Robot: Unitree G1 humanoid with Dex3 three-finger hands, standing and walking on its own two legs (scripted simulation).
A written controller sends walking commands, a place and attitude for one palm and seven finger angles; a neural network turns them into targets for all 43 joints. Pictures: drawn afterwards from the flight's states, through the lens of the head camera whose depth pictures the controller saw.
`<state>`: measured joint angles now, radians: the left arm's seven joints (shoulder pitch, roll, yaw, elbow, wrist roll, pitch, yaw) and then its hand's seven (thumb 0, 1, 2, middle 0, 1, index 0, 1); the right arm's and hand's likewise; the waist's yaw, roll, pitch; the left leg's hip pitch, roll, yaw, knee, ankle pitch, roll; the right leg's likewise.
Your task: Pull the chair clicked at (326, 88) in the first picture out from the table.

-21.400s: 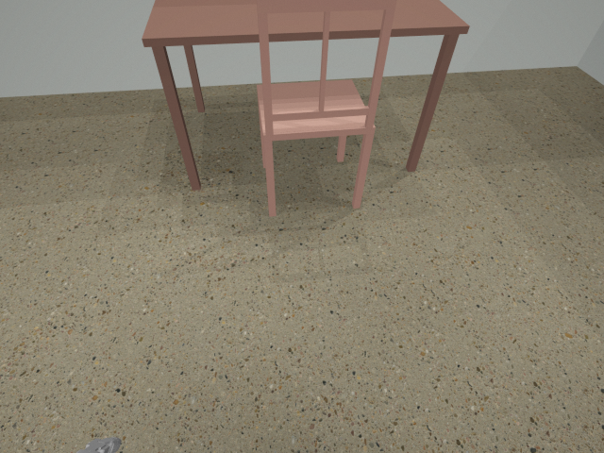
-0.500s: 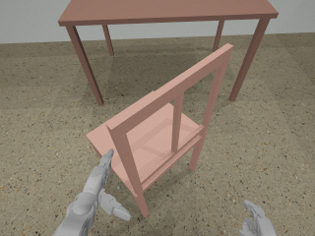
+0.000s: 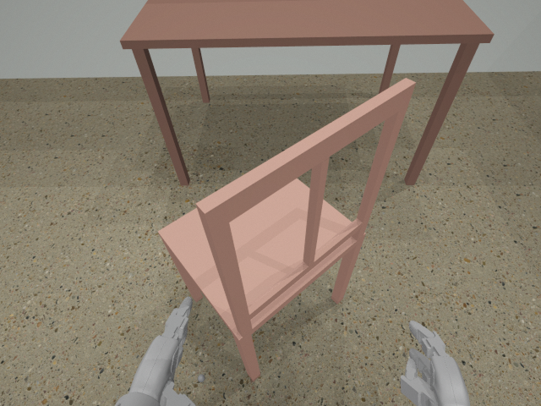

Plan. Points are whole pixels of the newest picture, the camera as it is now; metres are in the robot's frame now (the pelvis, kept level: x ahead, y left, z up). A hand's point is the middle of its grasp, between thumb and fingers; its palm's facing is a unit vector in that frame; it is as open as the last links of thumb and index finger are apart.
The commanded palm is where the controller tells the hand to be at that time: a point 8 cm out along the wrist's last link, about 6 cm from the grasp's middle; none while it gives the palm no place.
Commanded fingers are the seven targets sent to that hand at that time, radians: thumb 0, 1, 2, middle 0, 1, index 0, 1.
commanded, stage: draw the fingers out of the gap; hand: left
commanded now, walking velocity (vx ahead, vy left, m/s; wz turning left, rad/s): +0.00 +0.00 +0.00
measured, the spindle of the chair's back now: (313, 219) +0.45 -0.07 -0.03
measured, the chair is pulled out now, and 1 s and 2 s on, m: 0.55 0.55 0.55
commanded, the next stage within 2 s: draw the hand back to the body in 0.04 s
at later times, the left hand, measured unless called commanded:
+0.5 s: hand (156, 371) +0.17 +0.15 +0.05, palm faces -0.03 -1.00 -0.05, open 17.5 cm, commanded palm +0.13 +0.21 +0.07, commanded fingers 0.00 -0.55 0.20 0.00 0.00 0.00 0.00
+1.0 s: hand (64, 330) +0.19 +0.23 +0.12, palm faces +0.31 -0.87 -0.38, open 14.4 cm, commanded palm +0.15 +0.27 +0.16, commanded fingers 0.00 0.28 0.60 -0.12 -0.17 -0.12 -0.17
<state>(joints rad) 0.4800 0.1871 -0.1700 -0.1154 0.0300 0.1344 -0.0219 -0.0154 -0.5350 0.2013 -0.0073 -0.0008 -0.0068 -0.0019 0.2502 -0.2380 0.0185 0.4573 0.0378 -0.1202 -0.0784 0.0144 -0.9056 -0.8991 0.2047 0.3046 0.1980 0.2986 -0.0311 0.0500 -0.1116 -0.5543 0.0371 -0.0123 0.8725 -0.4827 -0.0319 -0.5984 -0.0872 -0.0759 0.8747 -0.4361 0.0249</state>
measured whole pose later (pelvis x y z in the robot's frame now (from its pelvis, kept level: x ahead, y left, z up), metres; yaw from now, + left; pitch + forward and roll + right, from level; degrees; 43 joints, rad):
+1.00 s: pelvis +0.02 +0.01 +0.03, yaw +0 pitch +1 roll -1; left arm 0.63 0.29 0.13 -0.41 -0.05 -0.01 0.17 -0.01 -0.05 0.44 -0.08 -0.10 -0.08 -0.10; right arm 0.23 -0.22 0.02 0.57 0.03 -0.14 -0.12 0.02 -0.91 -0.90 0.20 0.30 0.20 0.30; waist 0.05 0.07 -0.03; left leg -0.22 0.04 0.00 0.60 -0.40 -0.02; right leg -0.26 -0.07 -0.08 0.59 -0.34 0.04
